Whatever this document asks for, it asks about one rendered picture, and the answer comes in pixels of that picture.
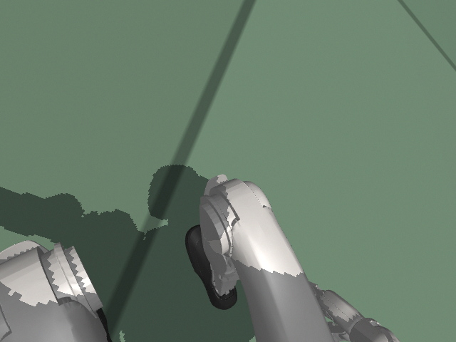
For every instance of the right robot hand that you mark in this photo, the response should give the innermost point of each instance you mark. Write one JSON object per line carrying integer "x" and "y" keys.
{"x": 334, "y": 307}

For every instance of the right robot foot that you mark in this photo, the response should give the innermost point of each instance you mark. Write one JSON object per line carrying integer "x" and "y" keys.
{"x": 201, "y": 266}

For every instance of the right robot arm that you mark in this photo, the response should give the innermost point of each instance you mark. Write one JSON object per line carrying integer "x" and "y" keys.
{"x": 369, "y": 330}

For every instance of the left robot foot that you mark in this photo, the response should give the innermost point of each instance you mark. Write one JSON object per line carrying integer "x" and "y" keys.
{"x": 104, "y": 322}

